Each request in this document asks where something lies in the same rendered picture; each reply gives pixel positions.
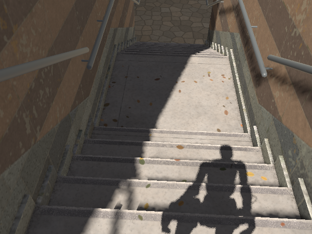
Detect stairs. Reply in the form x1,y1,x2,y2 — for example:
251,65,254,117
121,41,224,57
25,126,312,234

